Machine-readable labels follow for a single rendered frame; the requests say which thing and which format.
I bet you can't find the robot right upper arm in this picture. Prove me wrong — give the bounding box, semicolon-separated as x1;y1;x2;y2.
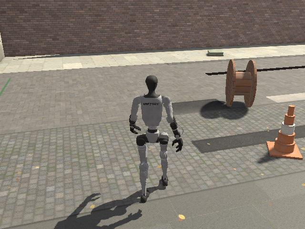
162;96;174;123

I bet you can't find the robot right foot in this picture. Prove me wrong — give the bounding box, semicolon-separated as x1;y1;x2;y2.
162;175;168;186

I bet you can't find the robot right hand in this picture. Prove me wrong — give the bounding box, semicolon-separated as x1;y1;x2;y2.
172;138;183;152

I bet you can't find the robot torso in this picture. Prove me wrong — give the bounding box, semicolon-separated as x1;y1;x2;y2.
141;94;163;143

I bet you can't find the robot left upper arm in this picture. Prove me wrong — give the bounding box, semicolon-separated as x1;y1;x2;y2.
130;96;142;121

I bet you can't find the right robot forearm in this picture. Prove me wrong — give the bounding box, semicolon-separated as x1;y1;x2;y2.
170;116;181;140

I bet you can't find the left robot forearm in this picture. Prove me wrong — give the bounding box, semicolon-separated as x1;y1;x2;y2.
129;115;136;128

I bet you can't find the robot left hand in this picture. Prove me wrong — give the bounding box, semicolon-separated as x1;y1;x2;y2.
130;126;141;134

